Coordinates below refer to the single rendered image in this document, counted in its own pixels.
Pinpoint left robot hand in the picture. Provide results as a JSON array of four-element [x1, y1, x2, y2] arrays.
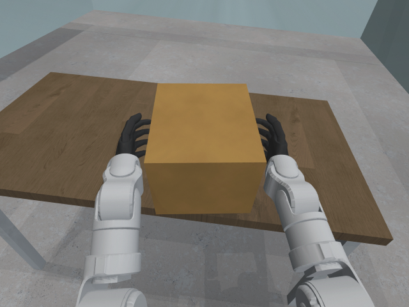
[[116, 113, 151, 158]]

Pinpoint robot left forearm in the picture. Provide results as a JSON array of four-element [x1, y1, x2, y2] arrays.
[[75, 153, 144, 307]]

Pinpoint table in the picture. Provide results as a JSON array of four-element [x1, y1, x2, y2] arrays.
[[0, 72, 394, 306]]

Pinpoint robot right upper arm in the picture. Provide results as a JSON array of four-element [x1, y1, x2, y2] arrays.
[[295, 276, 373, 307]]

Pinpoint carton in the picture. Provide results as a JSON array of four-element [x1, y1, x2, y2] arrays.
[[144, 83, 266, 214]]

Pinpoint robot left upper arm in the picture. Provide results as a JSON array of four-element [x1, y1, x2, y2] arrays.
[[78, 288, 147, 307]]

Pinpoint robot right forearm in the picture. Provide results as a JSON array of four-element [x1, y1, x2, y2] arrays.
[[263, 155, 374, 307]]

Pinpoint right robot hand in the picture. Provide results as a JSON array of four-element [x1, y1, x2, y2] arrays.
[[256, 114, 289, 163]]

